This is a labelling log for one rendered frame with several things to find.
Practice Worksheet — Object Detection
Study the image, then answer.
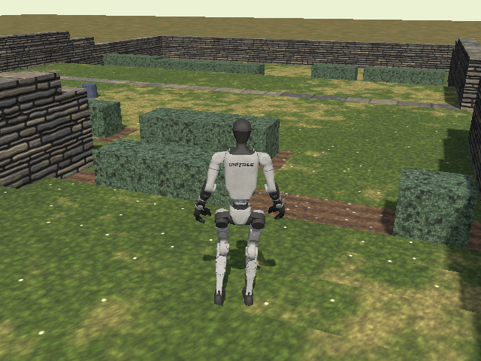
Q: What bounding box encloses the left robot upper arm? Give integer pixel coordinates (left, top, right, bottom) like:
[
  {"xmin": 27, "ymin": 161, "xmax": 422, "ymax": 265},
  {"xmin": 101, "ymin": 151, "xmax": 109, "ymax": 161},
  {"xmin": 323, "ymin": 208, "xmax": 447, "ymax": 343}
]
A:
[{"xmin": 204, "ymin": 151, "xmax": 226, "ymax": 193}]

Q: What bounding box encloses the robot left forearm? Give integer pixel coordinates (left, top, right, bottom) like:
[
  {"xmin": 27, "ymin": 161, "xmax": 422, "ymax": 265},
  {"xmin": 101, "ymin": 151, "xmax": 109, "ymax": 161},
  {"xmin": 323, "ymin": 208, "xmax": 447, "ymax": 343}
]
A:
[{"xmin": 195, "ymin": 181, "xmax": 211, "ymax": 210}]

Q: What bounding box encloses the robot right forearm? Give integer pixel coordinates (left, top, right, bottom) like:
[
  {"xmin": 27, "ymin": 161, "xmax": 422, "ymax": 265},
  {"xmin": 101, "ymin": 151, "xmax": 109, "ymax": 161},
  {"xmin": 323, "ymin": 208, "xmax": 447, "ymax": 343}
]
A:
[{"xmin": 269, "ymin": 182, "xmax": 283, "ymax": 208}]

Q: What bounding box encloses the left robot hand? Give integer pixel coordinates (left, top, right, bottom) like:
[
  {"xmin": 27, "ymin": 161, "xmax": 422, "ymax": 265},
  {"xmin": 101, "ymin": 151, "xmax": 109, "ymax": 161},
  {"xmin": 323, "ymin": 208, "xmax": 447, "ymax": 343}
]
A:
[{"xmin": 193, "ymin": 208, "xmax": 211, "ymax": 223}]

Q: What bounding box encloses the right robot shin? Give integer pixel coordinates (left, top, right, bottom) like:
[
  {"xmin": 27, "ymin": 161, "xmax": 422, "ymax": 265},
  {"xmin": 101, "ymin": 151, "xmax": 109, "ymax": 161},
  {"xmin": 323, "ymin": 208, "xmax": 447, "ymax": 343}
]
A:
[{"xmin": 245, "ymin": 247, "xmax": 258, "ymax": 296}]

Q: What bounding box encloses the right robot upper arm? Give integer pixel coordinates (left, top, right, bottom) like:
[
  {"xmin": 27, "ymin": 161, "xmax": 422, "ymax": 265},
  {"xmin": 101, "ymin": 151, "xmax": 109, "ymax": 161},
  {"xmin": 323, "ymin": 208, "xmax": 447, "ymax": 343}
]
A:
[{"xmin": 257, "ymin": 152, "xmax": 277, "ymax": 193}]

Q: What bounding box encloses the humanoid robot torso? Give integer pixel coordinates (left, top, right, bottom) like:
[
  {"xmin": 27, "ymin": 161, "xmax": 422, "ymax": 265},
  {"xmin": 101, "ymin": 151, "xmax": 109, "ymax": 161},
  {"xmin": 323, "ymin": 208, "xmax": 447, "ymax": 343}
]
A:
[{"xmin": 224, "ymin": 148, "xmax": 259, "ymax": 226}]

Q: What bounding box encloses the right robot hand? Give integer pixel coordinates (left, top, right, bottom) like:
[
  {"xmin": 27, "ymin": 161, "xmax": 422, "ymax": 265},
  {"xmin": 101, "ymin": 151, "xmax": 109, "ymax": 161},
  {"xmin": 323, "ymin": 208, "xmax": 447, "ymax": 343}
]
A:
[{"xmin": 268, "ymin": 205, "xmax": 286, "ymax": 220}]

